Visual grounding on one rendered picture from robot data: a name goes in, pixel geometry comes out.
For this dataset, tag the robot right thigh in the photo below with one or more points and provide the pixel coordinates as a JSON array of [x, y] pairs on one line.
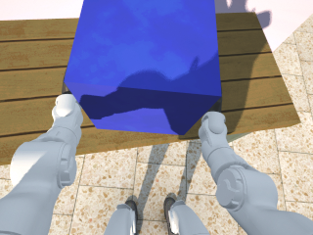
[[185, 221]]

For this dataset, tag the robot left upper arm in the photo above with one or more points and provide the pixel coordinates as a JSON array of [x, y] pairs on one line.
[[40, 171]]

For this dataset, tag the carton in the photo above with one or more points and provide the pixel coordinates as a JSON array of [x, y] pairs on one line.
[[145, 65]]

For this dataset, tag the robot right forearm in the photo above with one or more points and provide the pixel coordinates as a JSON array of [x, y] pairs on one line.
[[215, 148]]

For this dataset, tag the left robot hand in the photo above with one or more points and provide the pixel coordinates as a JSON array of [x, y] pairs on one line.
[[65, 90]]

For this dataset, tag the robot left forearm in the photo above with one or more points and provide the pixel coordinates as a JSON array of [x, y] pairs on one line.
[[68, 118]]

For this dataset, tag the right robot hand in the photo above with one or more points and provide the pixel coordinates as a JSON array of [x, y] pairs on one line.
[[217, 107]]

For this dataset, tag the robot left shin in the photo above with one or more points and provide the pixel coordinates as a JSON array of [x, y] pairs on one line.
[[123, 206]]

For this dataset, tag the table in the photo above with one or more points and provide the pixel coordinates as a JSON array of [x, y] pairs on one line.
[[33, 60]]

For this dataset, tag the robot right upper arm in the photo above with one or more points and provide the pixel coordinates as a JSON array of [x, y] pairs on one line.
[[251, 198]]

